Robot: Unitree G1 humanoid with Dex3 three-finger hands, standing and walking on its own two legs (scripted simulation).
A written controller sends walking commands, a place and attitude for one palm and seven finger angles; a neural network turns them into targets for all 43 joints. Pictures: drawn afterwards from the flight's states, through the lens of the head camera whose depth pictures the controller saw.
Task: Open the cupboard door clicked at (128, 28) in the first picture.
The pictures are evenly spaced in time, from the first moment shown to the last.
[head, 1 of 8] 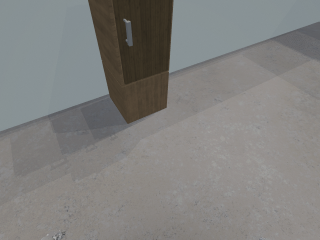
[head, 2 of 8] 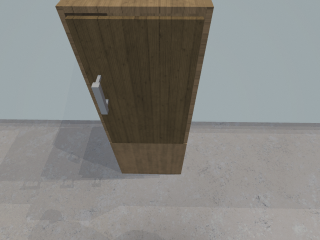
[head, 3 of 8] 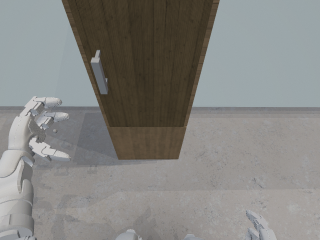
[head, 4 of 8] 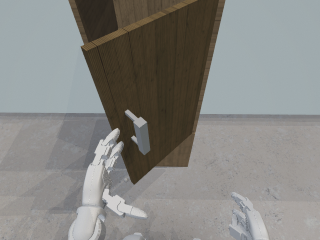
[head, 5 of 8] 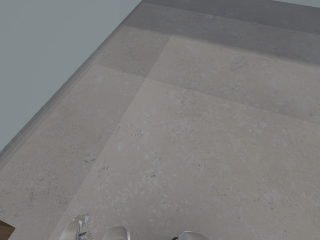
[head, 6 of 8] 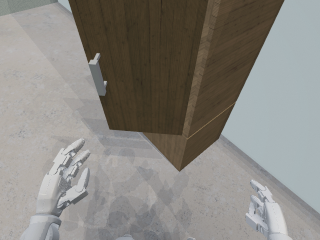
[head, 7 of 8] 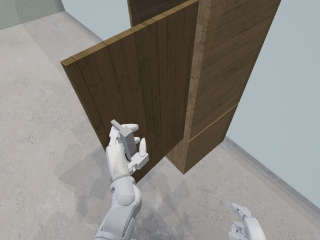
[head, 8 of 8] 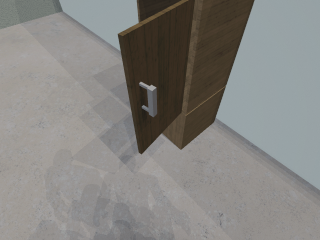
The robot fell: no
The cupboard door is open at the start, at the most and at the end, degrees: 0 100 100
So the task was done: yes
